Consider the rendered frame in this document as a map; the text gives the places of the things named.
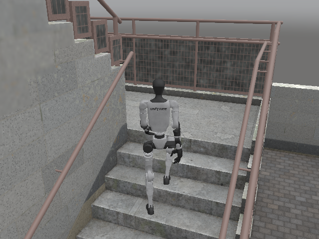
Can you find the stairs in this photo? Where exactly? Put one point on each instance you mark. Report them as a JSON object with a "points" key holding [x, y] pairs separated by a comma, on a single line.
{"points": [[191, 206]]}

